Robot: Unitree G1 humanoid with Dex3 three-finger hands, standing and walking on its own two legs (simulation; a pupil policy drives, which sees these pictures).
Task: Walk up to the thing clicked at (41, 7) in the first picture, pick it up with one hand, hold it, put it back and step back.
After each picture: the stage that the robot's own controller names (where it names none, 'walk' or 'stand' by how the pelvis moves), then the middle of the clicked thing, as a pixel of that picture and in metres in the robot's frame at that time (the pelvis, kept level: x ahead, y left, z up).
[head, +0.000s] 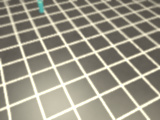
stand; (40, 4) +2.23 +0.62 -0.65
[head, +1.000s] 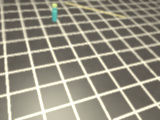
walk; (54, 12) +2.13 +0.30 -0.62
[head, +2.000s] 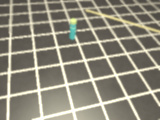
walk; (72, 29) +1.51 +0.07 -0.64
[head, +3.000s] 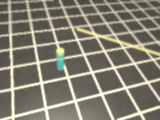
walk; (60, 59) +1.03 +0.14 -0.65
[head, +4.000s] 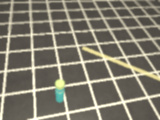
walk; (59, 91) +0.68 +0.12 -0.65
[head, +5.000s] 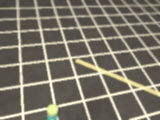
walk; (52, 116) +0.48 +0.11 -0.65
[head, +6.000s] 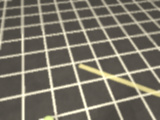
stand; out of the picture +0.40 +0.21 -0.64
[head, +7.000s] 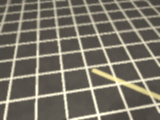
stand; out of the picture +0.39 +0.17 -0.65
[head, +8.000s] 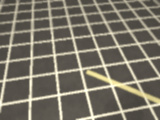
stand; out of the picture +0.37 +0.19 -0.66
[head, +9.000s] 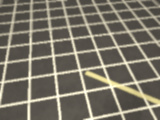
stand; out of the picture +0.35 +0.19 -0.66
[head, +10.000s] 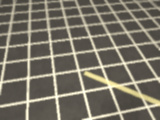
stand; out of the picture +0.36 +0.19 -0.66
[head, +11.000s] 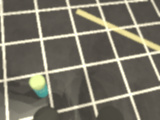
go down; (40, 87) +0.41 +0.19 -0.43
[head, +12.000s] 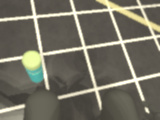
go down; (34, 68) +0.44 +0.20 -0.28
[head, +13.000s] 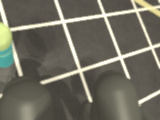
close in; (1, 49) +0.43 +0.23 -0.17
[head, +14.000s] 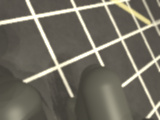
close; out of the picture +0.42 +0.25 -0.16
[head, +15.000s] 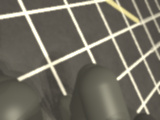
close; out of the picture +0.41 +0.26 -0.16
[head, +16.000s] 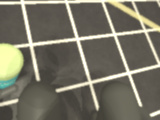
lift; (3, 74) +0.32 +0.25 -0.05
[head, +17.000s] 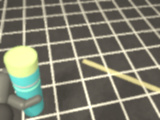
hold; (28, 86) +0.31 +0.17 +0.08
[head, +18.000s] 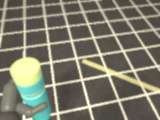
hold; (34, 94) +0.30 +0.16 +0.04
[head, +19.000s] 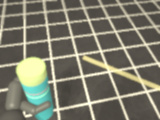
crouch; (38, 93) +0.31 +0.15 +0.02
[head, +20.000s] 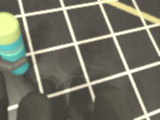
crouch; (12, 50) +0.44 +0.19 -0.05
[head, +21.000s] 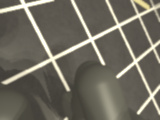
lower; out of the picture +0.44 +0.27 -0.17
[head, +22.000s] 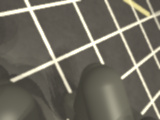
lower; out of the picture +0.41 +0.26 -0.16
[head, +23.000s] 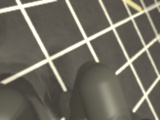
lower; out of the picture +0.43 +0.26 -0.17
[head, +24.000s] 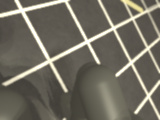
lower; out of the picture +0.44 +0.25 -0.16
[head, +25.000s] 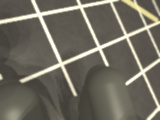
loosen; out of the picture +0.42 +0.23 -0.13
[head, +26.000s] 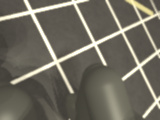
withdraw; out of the picture +0.41 +0.24 -0.17
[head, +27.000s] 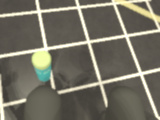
walk; (43, 68) +0.43 +0.18 -0.28
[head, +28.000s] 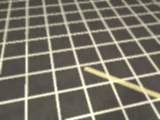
stand; out of the picture +0.35 +0.16 -0.59
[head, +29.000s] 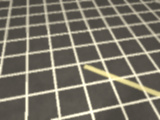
stand; out of the picture +0.36 +0.17 -0.60
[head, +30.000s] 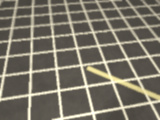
stand; out of the picture +0.36 +0.16 -0.62
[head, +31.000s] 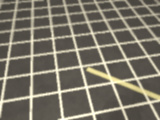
walk; out of the picture +0.36 +0.17 -0.65
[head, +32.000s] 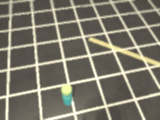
walk; (67, 95) +0.53 +0.10 -0.63
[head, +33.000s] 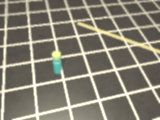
walk; (57, 63) +0.86 +0.18 -0.64
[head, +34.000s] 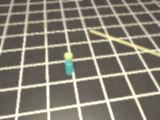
stand; (68, 64) +0.97 +0.14 -0.64
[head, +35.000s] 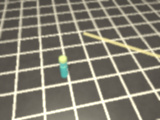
stand; (63, 67) +0.98 +0.17 -0.66
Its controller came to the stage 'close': yes
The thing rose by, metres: 0.68
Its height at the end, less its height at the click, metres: +0.00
